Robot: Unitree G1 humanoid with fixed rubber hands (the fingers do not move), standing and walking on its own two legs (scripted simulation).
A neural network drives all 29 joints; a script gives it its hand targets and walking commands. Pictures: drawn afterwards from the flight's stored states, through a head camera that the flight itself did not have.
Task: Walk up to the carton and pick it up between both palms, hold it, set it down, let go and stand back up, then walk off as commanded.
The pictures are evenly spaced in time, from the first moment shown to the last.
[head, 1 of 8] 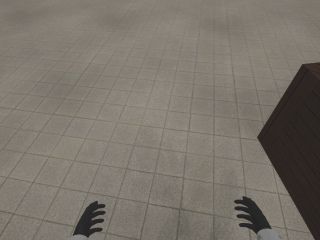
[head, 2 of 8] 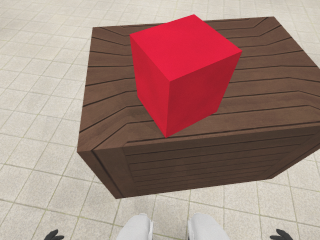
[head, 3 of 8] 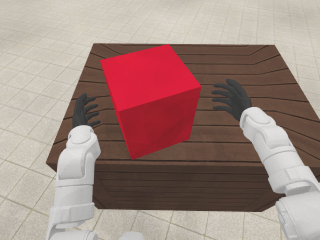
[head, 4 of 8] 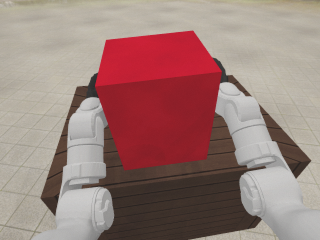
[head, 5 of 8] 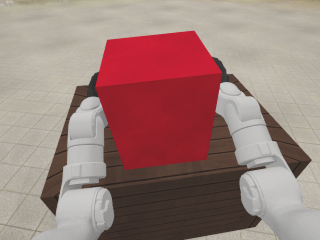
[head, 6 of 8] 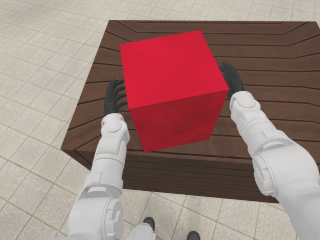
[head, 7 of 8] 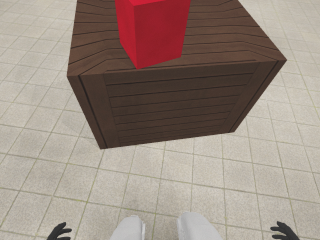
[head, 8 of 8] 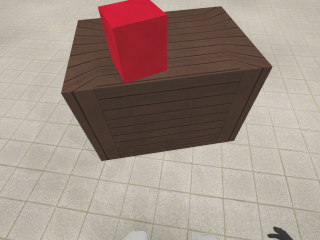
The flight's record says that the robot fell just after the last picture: no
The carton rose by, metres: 0.19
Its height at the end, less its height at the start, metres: +0.00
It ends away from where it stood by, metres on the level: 0.02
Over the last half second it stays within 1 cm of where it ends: yes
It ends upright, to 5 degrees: yes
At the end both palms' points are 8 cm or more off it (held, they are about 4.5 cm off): yes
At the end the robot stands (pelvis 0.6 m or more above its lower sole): yes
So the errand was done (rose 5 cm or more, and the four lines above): yes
